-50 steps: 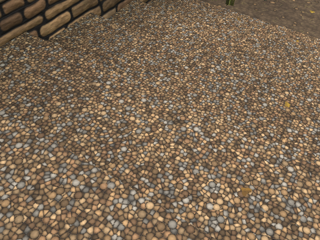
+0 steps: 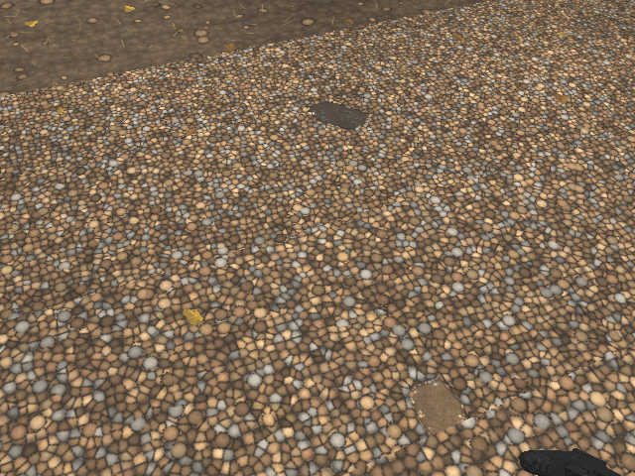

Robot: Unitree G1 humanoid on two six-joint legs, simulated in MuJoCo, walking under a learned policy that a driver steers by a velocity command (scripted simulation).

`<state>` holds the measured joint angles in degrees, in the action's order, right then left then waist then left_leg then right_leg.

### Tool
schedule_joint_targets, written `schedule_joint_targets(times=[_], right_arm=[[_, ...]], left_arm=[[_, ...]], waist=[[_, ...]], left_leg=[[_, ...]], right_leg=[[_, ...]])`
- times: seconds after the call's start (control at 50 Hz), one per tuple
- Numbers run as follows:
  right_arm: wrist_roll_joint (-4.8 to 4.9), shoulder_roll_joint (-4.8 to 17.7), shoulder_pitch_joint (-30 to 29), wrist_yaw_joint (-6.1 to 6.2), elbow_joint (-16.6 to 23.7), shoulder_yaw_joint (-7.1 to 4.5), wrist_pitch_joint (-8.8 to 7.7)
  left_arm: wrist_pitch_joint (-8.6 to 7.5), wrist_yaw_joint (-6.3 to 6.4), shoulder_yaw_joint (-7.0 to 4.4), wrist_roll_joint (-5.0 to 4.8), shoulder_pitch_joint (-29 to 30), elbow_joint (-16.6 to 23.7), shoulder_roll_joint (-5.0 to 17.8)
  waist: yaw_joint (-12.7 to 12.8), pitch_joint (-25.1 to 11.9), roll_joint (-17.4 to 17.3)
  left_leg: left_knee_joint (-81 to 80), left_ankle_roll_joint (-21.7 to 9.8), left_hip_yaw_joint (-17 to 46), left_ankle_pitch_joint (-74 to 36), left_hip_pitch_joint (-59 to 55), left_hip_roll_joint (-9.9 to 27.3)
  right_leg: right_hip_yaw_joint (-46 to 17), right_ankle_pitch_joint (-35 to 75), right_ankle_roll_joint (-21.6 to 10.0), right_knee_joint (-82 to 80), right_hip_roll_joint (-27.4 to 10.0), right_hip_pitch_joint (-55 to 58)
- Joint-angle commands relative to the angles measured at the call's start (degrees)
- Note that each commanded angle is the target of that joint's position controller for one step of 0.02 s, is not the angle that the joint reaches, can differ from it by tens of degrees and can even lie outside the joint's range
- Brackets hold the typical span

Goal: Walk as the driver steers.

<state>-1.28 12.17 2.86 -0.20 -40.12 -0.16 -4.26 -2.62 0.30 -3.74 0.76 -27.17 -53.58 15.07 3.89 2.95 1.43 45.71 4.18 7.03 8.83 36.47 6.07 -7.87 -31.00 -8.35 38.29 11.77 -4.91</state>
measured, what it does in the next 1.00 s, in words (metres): goes down, turning left: left foot, then right foot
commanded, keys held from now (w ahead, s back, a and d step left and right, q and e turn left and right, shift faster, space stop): w+e+shift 0.14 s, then q+shift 0.86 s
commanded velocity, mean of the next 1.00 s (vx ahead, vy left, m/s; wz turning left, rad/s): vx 0.37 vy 0.00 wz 0.26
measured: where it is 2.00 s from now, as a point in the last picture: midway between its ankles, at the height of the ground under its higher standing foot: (282, 411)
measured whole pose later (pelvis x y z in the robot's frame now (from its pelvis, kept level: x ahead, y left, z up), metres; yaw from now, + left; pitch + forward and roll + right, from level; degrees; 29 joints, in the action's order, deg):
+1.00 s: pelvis +0.56 +0.10 -0.15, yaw +19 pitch -1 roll -3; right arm -4.5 19.6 15.5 -4.5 -42.7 -5.8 -4.7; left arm -4.8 -0.5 0.9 2.4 -26.1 -48.7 15.5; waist 5.8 3.3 -2.8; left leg 30.9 -1.3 -1.2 10.6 18.7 1.0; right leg -1.0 -48.2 9.8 104.4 -8.8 -23.8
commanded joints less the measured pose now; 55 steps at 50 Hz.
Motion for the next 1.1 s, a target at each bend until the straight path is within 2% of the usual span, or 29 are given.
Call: schedule_joint_targets(times=[0.02, 0.04, 0.06, 0.08, 0.12, 0.26, 0.28, 0.3, 0.32, 0.34, 0.36, 0.4, 0.42, 0.44, 0.46, 0.5, 0.52, 0.56, 0.64, 0.72, 0.86, 0.9, 0.92, 0.94, 0.96, 0.98, 1.0, 1.04, 1.1], right_arm=[[-0.72, 10.9, 27.1, 0.33, -5.2, -4.74, 0.58], [-1.64, 15.9, 35.2, 1.01, -5.4, -5.84, 0.47], [-1.23, 17.7, 26.6, 1.01, -2.7, -5.37, 0.89], [-0.56, 13.9, 16.8, 1.06, -0.5, -5.21, 1.35], [-0.90, 9.9, 13.7, 0.30, -1.4, -4.69, 1.29], [0.62, 9.0, 16.1, -0.70, -6.7, -3.44, -2.24], [-3.37, 10.0, 3.5, -2.26, -0.9, -4.17, -5.05], [-3.70, 12.7, 3.7, -3.66, -1.4, -4.97, -5.62], [2.60, 12.4, 12.2, -1.85, -6.2, -4.61, -2.44], [-4.43, 14.1, 11.7, -3.71, -4.4, -4.98, -4.20], [-3.89, 17.0, 7.3, -4.27, -3.0, -6.11, -4.21], [-4.59, 15.0, 0.9, -4.38, 1.5, -5.76, -4.65], [-4.61, 1.8, 20.9, -4.78, -0.7, -2.33, -4.84], [-1.35, 2.6, 23.1, -4.52, -0.5, -1.86, -4.67], [-0.13, 4.9, 15.3, -3.32, 1.8, -2.04, -4.21], [-3.25, 7.8, 15.6, -0.86, 1.6, -1.81, -2.87], [-5.21, 5.0, 16.5, -1.02, 1.0, -0.39, -2.19], [-5.81, 2.8, 19.4, -3.26, 1.3, 0.68, -1.40], [-6.29, 5.9, 10.6, -6.76, 3.8, -0.35, -0.43], [-5.31, 6.3, 2.6, -7.37, 5.0, -2.00, 1.56], [-6.35, 8.1, 3.9, -5.01, 2.8, -4.34, 2.75], [-3.93, 16.7, 21.7, -3.35, -2.8, -9.07, 0.68], [-3.42, 23.6, 29.3, -2.51, -4.3, -10.98, 0.39], [-3.62, 27.0, 35.0, -2.80, -3.0, -12.04, 0.35], [-4.39, 24.0, 35.9, -3.59, -3.2, -11.17, -0.63], [-3.10, 22.5, 30.0, -4.12, -1.6, -10.05, -1.99], [-0.49, 18.0, 21.7, -4.83, 0.1, -8.12, -2.88], [-0.56, 12.8, 15.2, -4.77, 1.2, -4.88, -3.89], [-0.19, 16.0, 2.9, -4.33, 7.1, -4.54, -3.75]], left_arm=[[-1.45, -0.72, -2.74, -0.49, 12.4, 8.9, 13.3], [-1.84, -0.77, -1.08, -0.34, 12.1, 10.6, 5.8], [-2.24, -1.08, 0.01, -1.32, 6.9, 15.3, 2.2], [-0.78, -0.74, 0.24, 0.57, 8.2, 14.3, 3.9], [1.15, -1.98, 0.28, 1.29, 13.3, 15.2, 3.5], [2.39, -1.51, 1.09, 1.29, 21.6, 20.0, 2.3], [-0.80, -5.71, 3.29, 4.34, 17.6, 19.5, 0.9], [-1.40, -7.79, 3.36, 3.06, 19.5, 20.1, 0.3], [0.43, -4.83, 1.65, 0.64, 24.3, 20.3, 2.3], [-1.46, -7.12, 3.52, 2.26, 21.7, 20.9, 4.0], [-1.79, -7.68, 2.20, 1.33, 19.1, 20.4, 6.4], [-3.36, -5.52, -1.76, 1.51, -5.0, 14.6, 16.6], [-3.91, -4.39, -1.30, 2.26, -7.4, 15.5, 18.9], [-4.19, -5.51, -0.08, 3.72, -9.7, 15.7, 13.9], [-5.24, -5.23, 0.11, 2.76, -2.8, 15.9, 12.9], [-3.88, -3.09, 3.33, 0.86, 8.2, 17.2, 4.1], [-3.09, -0.99, 4.20, 2.28, 9.8, 17.9, 1.8], [-2.35, 1.86, 2.47, 4.60, 14.8, 19.5, 5.1], [-5.15, 5.54, 4.15, 3.53, 11.0, 18.2, 3.6], [-5.03, 3.80, 4.47, 5.47, -0.9, 12.5, 4.3], [-4.42, 2.97, 3.13, 3.68, -3.8, 3.5, 7.5], [-3.05, 1.02, 2.22, 5.01, 0.7, 4.1, 9.4], [-2.62, -0.08, 3.53, 5.29, -3.0, 7.0, 2.3], [-2.75, -1.19, 4.56, 3.00, -1.5, 11.0, 0.4], [-3.84, -2.10, 3.81, 0.50, 8.5, 14.1, 5.3], [-5.66, -1.65, 3.31, -0.51, 15.7, 18.4, 7.5], [-6.03, -0.57, 3.35, 0.07, 16.1, 20.3, 7.5], [-5.59, 2.60, 3.64, 2.23, 9.8, 17.5, 7.6], [-3.05, 1.22, 2.77, 2.19, 7.3, 16.6, 8.7]], waist=[[-18.3, -8.6, -5.8], [-20.5, -14.7, -14.4], [-9.5, -15.5, -27.3], [-7.3, -6.4, -17.1], [-6.6, 1.6, -6.5], [-2.0, 3.0, -6.2], [-1.6, -10.9, -1.8], [-1.6, -6.9, -5.4], [-1.2, 0.4, -8.2], [-3.1, -5.0, -2.1], [1.0, -6.3, -3.0], [11.1, -15.1, 1.4], [1.9, -33.2, 16.4], [3.4, -30.4, 11.3], [1.6, -16.0, 9.4], [-3.9, -15.1, 1.7], [-5.5, -12.4, -0.9], [-7.4, -11.6, 2.2], [-3.1, -6.3, 0.7], [1.1, 2.3, 2.2], [1.9, 6.4, -0.1], [-7.4, -2.3, -8.2], [-5.6, -17.0, -17.6], [-7.9, -30.2, -18.1], [-13.0, -22.3, -13.4], [-11.3, -15.3, -11.5], [-7.3, -11.5, -8.8], [0.0, -6.3, -2.6], [4.6, -5.1, -5.0]], left_leg=[[-6.2, -2.1, -7.8, 4.8, -47.1, -7.0], [-12.6, -4.1, 11.3, 27.5, -52.8, 7.0], [-33.2, -7.3, 48.1, 32.5, -49.9, 20.1], [-34.1, -11.3, 50.2, 48.7, -41.8, 19.8], [-29.6, -10.8, 27.8, 34.8, -29.3, 15.6], [-30.0, -11.0, -4.7, -30.6, -22.4, 6.0], [-31.2, -12.8, -8.3, -8.8, -21.4, 0.7], [-32.1, -14.1, -8.0, -6.0, -12.2, 1.4], [-31.3, -13.0, -5.4, -30.8, -16.7, 4.3], [-27.9, -13.9, -5.5, -19.3, -14.6, 3.2], [-23.2, -13.3, -6.3, -21.5, -14.3, 2.9], [3.7, -5.7, -8.2, -21.9, 0.4, -4.3], [27.8, -2.0, -7.8, 28.8, 3.9, -11.5], [36.3, -3.5, 2.2, 31.5, 9.8, -13.3], [40.1, -4.0, 1.0, 28.7, 17.7, -10.9], [37.0, -2.7, -0.4, 21.2, 13.1, -2.7], [31.6, -1.6, -0.9, 17.8, 6.6, -0.7], [35.4, -0.8, -4.2, 9.5, -2.9, -2.2], [12.3, -4.4, -0.8, -20.9, 6.0, 3.1], [-6.8, -6.1, -9.6, -36.1, -4.5, 1.7], [-24.7, -8.6, -9.1, -29.0, -11.0, 3.4], [-28.5, -10.9, -15.3, -38.2, -39.2, -3.9], [-12.0, -18.6, -6.6, -59.8, -66.9, -0.2], [-5.9, -26.5, 4.2, -68.5, -78.8, 7.3], [-8.7, -26.2, 8.6, -67.2, -73.8, 10.1], [-11.9, -26.0, 11.0, -61.6, -63.4, 12.3], [-14.8, -26.0, 16.5, -44.0, -50.5, 15.1], [-20.5, -25.2, 14.0, -42.0, -24.2, 14.0], [-28.8, -23.6, 11.4, -26.3, -6.8, 4.4]], right_leg=[[-8.2, 43.5, -2.8, 13.2, -7.2, -27.9], [-3.3, 22.7, -0.7, 39.5, -2.1, -32.6], [1.3, 2.3, -0.4, 49.5, -1.6, -42.7], [1.8, 8.2, -0.2, 52.8, -6.8, -48.6], [2.9, 12.9, 0.7, 48.0, -12.3, -45.2], [2.6, 23.8, 4.3, 13.7, -10.3, -33.6], [4.9, 29.0, 8.7, 9.9, -12.9, -22.6], [6.0, 29.1, 10.2, 11.8, -12.5, -14.1], [10.4, 30.9, 7.4, 4.8, -12.1, -18.2], [5.8, 33.8, 10.1, 6.0, -12.3, -13.2], [8.3, 34.0, 8.9, 1.0, -10.5, -7.2], [5.1, 53.0, 1.2, 1.9, -14.2, 21.7], [-11.9, 83.5, -18.1, -0.8, -32.6, 36.5], [-23.2, 78.8, -21.8, -5.1, -37.1, 30.8], [-19.9, 71.9, -18.6, -7.2, -37.0, 17.6], [-14.0, 51.1, -12.4, -7.9, -35.4, 0.7], [-8.5, 42.9, -10.0, -7.4, -32.7, -9.7], [-2.2, 42.5, -8.9, -10.8, -30.6, -20.3], [4.1, 16.1, -2.2, -3.8, -29.1, -14.8], [6.8, -0.8, 1.6, -1.8, -31.3, -23.0], [7.6, -9.5, 9.5, 8.8, -36.4, -9.4], [20.6, -2.5, 13.7, 30.7, -25.9, -15.9], [22.1, -17.8, 17.0, 50.5, -17.4, -29.8], [16.1, -21.4, 18.8, 70.8, -14.4, -37.6], [11.3, -19.3, 18.9, 79.4, -13.6, -49.4], [9.8, -18.7, 18.4, 79.6, -15.3, -57.4], [5.4, -14.4, 17.3, 71.0, -17.9, -58.0], [0.4, -0.4, 16.6, 52.2, -20.6, -42.3], [4.1, 16.5, 15.3, 23.9, -15.7, -23.1]])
